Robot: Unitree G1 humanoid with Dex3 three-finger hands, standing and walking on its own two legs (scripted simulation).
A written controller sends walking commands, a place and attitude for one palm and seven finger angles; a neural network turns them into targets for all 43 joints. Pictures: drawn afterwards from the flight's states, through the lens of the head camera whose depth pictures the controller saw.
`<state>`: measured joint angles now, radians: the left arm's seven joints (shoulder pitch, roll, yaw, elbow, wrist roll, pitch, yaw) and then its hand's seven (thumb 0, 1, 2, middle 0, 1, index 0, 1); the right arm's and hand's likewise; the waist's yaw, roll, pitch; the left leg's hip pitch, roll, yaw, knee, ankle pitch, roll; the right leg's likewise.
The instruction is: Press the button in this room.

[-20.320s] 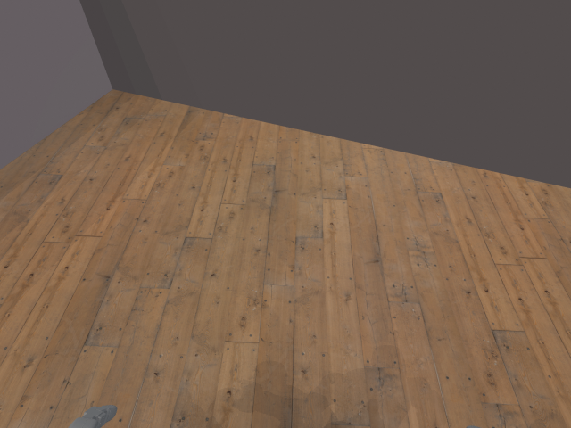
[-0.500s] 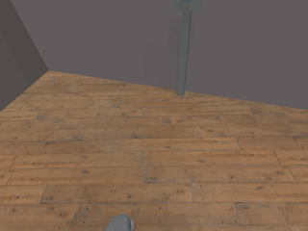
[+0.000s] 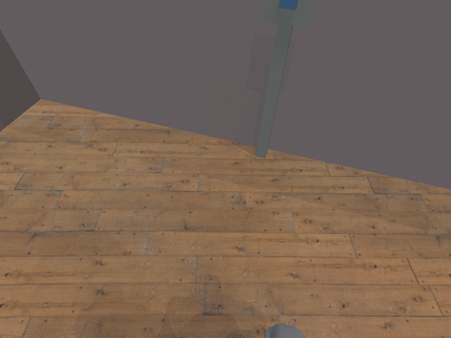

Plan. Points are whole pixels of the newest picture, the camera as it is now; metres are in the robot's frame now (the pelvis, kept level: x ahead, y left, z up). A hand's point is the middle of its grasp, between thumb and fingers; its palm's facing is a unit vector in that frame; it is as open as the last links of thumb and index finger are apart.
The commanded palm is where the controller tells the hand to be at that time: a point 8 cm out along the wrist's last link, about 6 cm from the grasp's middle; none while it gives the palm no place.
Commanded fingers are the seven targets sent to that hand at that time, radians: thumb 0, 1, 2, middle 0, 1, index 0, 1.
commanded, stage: stand and wait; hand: left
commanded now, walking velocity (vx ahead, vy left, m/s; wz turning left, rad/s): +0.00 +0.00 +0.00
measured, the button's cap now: out of the picture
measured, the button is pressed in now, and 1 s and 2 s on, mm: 0 0 0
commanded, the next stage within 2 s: look at it before walking up in 1.54 s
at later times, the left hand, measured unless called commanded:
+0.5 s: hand (185, 287) +0.24 +0.11 -0.15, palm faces +0.07 -0.98 -0.19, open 7.1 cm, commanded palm none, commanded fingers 0.00 0.90 0.90 -0.20 -0.30 -0.20 -0.30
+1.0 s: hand out of the picture +0.10 +0.13 -0.16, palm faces +0.08 -0.98 -0.16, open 7.4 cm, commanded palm none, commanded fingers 0.00 0.90 0.90 -0.20 -0.30 -0.20 -0.30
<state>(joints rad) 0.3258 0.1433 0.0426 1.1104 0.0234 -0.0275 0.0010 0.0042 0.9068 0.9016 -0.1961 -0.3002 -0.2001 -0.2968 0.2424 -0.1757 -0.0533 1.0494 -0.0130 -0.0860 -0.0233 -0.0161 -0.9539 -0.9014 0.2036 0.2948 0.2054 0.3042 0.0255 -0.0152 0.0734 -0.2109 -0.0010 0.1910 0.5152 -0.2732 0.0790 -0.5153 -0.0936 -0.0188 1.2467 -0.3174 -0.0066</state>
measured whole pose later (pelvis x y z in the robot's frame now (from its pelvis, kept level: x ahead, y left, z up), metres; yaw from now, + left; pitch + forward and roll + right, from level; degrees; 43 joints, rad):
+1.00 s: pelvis +0.17 -0.03 +0.01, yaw +1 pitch -1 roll +0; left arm 0.37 0.13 -0.01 1.20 0.01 0.00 0.03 0.00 0.91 0.90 -0.19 -0.30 -0.20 -0.30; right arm 0.29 -0.13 -0.01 1.13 0.00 -0.01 -0.03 0.01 -0.93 -0.90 0.20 0.29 0.20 0.30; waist 0.03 0.00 0.04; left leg -0.11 0.04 0.12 0.39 -0.25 0.00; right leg -0.21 -0.06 -0.12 0.38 -0.15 0.01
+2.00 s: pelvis +0.20 -0.03 +0.01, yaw +0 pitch -2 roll +0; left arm 0.30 0.13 -0.01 1.15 0.01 -0.02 0.04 0.00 0.91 0.90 -0.20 -0.30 -0.20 -0.30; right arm 0.30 -0.12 -0.01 1.15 0.00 -0.02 -0.03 0.00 -0.91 -0.90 0.20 0.29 0.20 0.30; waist 0.01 0.00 0.04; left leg -0.06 0.05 0.12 0.39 -0.29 -0.01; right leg -0.17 -0.05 -0.13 0.41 -0.20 0.00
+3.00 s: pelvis +0.26 -0.09 +0.01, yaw -17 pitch +1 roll +1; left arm 0.39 0.14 0.03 1.03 0.02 -0.05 0.00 0.00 0.90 0.90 -0.20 -0.30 -0.20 -0.30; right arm 0.10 -0.26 -0.07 0.96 -0.03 0.02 0.00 0.00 -0.91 -0.90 0.20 0.29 0.20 0.30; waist 0.05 0.04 0.05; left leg -0.58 0.11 -0.01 1.10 -0.22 -0.09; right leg -0.11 0.08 0.03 0.35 -0.25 -0.09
